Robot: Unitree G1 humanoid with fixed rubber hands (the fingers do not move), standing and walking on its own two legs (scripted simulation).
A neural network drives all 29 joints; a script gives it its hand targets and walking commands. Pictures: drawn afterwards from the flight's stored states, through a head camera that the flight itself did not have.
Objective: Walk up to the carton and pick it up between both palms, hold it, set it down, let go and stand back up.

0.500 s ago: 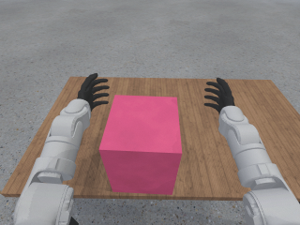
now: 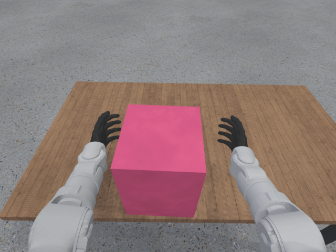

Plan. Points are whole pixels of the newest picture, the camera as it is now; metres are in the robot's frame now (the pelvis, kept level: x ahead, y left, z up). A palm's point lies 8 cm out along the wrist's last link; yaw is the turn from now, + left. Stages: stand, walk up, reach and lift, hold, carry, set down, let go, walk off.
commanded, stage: reach and lift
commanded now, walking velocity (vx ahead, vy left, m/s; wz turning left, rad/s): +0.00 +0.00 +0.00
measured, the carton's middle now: (161, 162) +0.39 +0.03 -0.02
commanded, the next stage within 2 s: none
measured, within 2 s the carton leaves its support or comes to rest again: neither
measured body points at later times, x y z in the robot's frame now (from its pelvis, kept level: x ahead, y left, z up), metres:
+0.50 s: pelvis +0.01 +0.01 -0.01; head +0.06 +0.02 +0.44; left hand +0.43 +0.16 +0.03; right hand +0.40 -0.16 +0.02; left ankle +0.01 +0.12 -0.74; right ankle +0.02 -0.13 -0.74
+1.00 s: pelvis +0.01 +0.01 -0.01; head +0.07 +0.03 +0.44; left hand +0.43 +0.15 +0.03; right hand +0.39 -0.14 +0.02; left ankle +0.01 +0.12 -0.74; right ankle +0.02 -0.13 -0.74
